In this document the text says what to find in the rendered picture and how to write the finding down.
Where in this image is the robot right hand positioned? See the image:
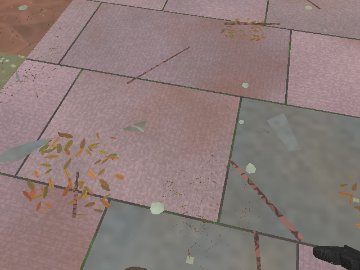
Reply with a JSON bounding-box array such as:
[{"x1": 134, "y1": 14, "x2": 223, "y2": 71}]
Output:
[{"x1": 313, "y1": 245, "x2": 360, "y2": 270}]

